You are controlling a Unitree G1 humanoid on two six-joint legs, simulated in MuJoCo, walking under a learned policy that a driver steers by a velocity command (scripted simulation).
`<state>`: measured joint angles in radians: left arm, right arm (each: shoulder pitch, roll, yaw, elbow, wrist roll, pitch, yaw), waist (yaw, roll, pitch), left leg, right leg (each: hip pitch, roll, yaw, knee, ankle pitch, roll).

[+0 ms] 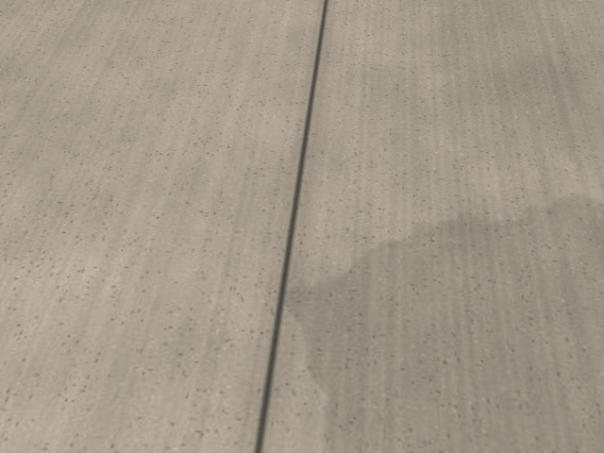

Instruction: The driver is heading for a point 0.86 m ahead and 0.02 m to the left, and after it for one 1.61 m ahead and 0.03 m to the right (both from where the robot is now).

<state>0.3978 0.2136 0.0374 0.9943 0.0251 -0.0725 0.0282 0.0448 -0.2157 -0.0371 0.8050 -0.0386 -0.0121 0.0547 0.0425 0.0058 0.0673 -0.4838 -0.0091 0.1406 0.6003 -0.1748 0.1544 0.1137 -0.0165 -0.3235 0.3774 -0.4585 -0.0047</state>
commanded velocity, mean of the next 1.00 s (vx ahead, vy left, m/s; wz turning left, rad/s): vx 0.50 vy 0.00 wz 0.23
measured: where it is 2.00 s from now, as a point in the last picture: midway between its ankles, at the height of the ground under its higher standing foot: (293, 209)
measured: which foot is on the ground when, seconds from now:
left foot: up 0.00-0.00, down 0.02-0.56, up 0.58-1.00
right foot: down 0.00-0.00, up 0.02-0.52, down 0.54-1.00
